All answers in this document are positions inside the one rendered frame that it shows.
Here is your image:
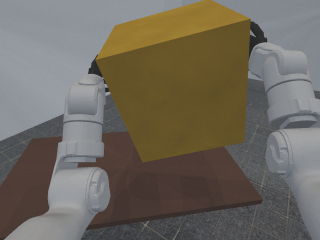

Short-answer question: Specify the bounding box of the robot right upper arm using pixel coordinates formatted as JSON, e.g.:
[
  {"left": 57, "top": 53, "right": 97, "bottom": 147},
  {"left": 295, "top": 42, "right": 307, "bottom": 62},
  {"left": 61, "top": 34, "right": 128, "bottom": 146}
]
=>
[{"left": 265, "top": 127, "right": 320, "bottom": 240}]

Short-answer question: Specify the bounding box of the robot left upper arm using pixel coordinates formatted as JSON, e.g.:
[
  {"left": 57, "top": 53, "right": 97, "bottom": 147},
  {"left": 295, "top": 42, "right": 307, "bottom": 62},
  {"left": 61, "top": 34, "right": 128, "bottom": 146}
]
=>
[{"left": 4, "top": 167, "right": 111, "bottom": 240}]

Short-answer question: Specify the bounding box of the right robot forearm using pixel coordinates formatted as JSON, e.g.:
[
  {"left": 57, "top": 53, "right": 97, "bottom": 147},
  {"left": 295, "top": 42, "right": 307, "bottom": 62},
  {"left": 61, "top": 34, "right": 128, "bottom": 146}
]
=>
[{"left": 248, "top": 42, "right": 320, "bottom": 129}]

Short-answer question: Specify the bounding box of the carton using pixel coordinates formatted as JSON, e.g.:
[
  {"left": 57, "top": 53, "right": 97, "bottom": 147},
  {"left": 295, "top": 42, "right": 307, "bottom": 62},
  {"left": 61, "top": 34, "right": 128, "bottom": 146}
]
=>
[{"left": 95, "top": 0, "right": 251, "bottom": 163}]

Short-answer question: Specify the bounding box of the right robot hand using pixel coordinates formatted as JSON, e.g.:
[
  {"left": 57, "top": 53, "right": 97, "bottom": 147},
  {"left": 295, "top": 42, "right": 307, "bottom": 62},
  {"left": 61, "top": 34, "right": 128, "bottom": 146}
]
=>
[{"left": 248, "top": 21, "right": 267, "bottom": 71}]

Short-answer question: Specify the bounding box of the left robot forearm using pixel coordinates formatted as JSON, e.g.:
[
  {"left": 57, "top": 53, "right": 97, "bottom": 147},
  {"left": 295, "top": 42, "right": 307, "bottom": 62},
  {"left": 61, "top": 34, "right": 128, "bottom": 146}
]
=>
[{"left": 48, "top": 74, "right": 106, "bottom": 207}]

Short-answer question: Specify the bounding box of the table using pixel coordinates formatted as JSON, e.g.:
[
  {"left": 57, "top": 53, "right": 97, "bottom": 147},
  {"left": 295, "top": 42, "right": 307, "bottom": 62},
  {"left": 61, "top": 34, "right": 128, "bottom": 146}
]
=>
[{"left": 0, "top": 131, "right": 263, "bottom": 240}]

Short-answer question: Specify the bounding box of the left robot hand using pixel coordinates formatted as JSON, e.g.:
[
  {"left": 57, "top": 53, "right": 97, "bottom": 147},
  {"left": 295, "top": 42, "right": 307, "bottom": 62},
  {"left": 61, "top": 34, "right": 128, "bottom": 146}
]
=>
[{"left": 88, "top": 54, "right": 109, "bottom": 92}]

